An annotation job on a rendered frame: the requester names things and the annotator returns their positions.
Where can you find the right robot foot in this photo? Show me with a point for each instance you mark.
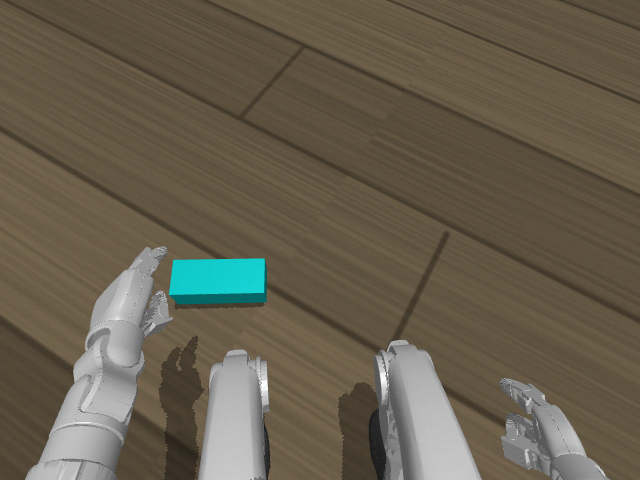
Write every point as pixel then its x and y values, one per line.
pixel 378 454

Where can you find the carton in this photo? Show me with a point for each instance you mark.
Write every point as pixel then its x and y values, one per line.
pixel 214 281

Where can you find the right robot hand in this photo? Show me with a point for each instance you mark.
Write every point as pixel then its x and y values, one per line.
pixel 534 444

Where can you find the right robot arm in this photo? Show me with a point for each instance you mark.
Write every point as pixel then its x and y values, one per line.
pixel 575 467

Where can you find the left robot arm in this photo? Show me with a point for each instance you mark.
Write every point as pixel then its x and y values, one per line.
pixel 91 426

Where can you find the left robot hand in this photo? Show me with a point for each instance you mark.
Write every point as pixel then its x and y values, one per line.
pixel 127 297

